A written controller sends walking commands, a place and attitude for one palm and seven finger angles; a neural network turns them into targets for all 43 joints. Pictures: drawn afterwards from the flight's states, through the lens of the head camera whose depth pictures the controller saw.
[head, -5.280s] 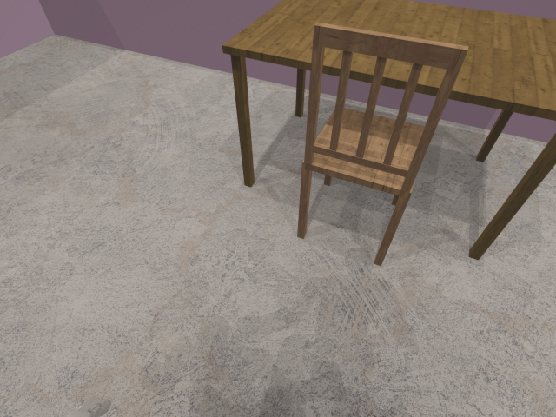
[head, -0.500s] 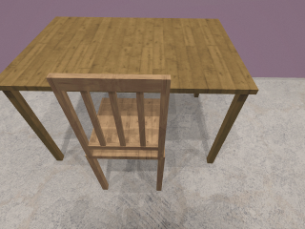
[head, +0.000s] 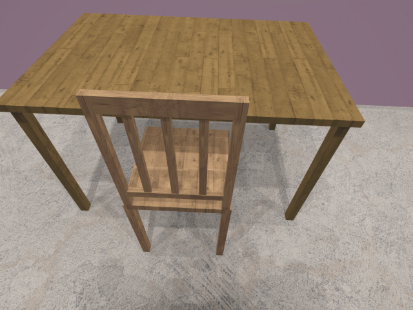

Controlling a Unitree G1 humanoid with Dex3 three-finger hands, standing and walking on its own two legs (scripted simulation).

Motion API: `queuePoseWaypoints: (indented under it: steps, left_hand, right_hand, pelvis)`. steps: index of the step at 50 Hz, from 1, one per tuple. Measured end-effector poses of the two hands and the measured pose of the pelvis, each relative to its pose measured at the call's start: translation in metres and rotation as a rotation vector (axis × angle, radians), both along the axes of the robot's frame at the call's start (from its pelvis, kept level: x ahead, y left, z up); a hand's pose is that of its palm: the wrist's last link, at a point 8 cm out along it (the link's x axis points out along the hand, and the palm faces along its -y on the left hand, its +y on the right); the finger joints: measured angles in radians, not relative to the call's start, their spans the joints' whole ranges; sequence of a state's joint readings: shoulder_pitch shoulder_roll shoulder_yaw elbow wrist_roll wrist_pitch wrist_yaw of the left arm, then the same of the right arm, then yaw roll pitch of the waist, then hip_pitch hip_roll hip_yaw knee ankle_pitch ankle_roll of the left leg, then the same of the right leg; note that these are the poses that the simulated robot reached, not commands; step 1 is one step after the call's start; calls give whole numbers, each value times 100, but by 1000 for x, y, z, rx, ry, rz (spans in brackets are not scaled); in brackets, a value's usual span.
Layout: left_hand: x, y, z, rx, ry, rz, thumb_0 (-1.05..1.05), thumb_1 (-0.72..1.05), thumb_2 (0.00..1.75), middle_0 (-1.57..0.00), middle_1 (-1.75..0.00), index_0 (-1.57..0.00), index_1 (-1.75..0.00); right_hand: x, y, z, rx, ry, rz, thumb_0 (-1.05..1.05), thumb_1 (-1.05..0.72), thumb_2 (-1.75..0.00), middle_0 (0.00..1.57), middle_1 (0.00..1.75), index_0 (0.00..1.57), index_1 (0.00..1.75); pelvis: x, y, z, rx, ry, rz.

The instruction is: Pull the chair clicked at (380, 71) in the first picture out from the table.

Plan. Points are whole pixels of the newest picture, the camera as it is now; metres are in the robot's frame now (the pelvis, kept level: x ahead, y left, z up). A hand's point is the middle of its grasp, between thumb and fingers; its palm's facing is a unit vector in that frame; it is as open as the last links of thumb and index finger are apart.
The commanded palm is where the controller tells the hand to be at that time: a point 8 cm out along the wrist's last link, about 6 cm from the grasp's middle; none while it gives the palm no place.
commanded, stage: look again from close up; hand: left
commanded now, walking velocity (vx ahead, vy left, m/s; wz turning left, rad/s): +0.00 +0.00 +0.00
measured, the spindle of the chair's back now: (171, 159) +0.51 +0.14 -0.07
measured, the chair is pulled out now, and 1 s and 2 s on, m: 0.00 0.00 0.00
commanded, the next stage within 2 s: shuffle to correct the standing spot in 1.80 s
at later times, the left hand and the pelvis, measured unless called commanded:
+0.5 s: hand out of the picture -0.04 +0.22 -0.17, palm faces -0.01 -0.98 -0.18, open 7.4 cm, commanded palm none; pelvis -0.02 +0.05 +0.01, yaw -1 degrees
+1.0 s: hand out of the picture -0.07 +0.21 -0.17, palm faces +0.01 -0.98 -0.17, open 7.4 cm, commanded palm none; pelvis -0.03 +0.05 +0.01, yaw -2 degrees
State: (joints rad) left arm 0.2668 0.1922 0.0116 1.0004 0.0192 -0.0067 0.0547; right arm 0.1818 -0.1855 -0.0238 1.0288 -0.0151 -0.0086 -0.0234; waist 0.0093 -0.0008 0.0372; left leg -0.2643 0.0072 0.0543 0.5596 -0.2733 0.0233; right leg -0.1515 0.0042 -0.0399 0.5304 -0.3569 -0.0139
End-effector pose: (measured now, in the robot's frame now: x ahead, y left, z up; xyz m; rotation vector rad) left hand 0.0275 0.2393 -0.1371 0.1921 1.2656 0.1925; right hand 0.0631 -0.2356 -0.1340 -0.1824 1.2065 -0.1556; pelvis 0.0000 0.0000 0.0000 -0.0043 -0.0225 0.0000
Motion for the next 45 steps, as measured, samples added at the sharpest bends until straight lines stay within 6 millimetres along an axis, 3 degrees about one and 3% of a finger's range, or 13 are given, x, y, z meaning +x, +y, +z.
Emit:
queuePoseWaypoints:
  steps: [5,10,25,31,45]
  left_hand:
    - [8,8,0,-15,-29,-19,1,91,90,-19,-30,-20,-29]
    - [0,14,-2,-35,-11,-29,1,91,90,-19,-30,-20,-29]
    - [-68,30,-7,-70,176,-7,1,91,90,-20,-30,-20,-29]
    - [-88,33,-5,-73,225,3,1,91,90,-19,-30,-20,-29]
    - [-100,26,-3,-79,219,13,1,91,90,-19,-30,-20,-29]
  right_hand:
    - [7,14,5,5,-29,15,1,-91,-90,20,30,20,30]
    - [-3,28,7,13,-17,13,1,-90,-89,20,30,20,30]
    - [-78,52,4,8,163,-54,1,-91,-89,20,30,20,30]
    - [-100,64,2,24,210,-73,1,-91,-89,20,30,20,30]
    - [-107,77,-5,59,199,-85,1,-91,-89,20,30,20,30]
  pelvis:
    - [-4,11,2,-1,-6,-6]
    - [-8,21,4,-3,-10,-12]
    - [-19,48,7,1,-8,-20]
    - [-23,54,8,2,-7,-21]
    - [-31,57,8,7,-6,-25]
